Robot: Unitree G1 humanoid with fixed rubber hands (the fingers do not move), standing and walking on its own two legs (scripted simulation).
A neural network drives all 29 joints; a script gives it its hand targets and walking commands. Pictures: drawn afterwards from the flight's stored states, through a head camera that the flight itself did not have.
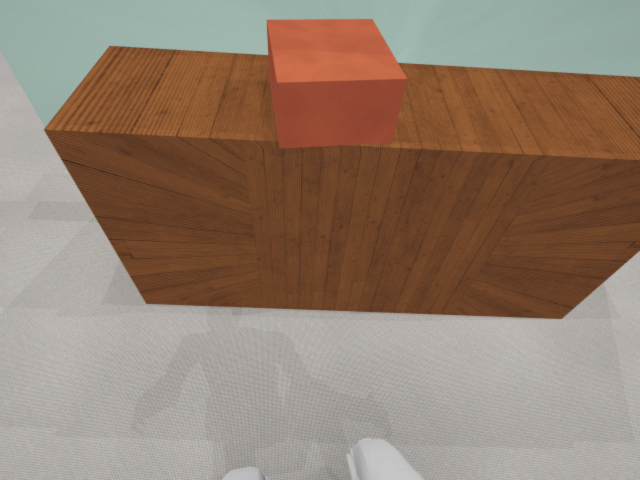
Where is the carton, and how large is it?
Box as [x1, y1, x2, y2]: [267, 19, 406, 148]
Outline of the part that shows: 267,20 269,78 279,148 391,142 406,78 372,19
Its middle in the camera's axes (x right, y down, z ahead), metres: +0.02 -0.35 +0.83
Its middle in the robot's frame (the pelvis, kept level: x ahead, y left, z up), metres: +0.87 -0.03 +0.05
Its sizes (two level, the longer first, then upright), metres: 0.267 0.239 0.141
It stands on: a pedestal, 0.70 m high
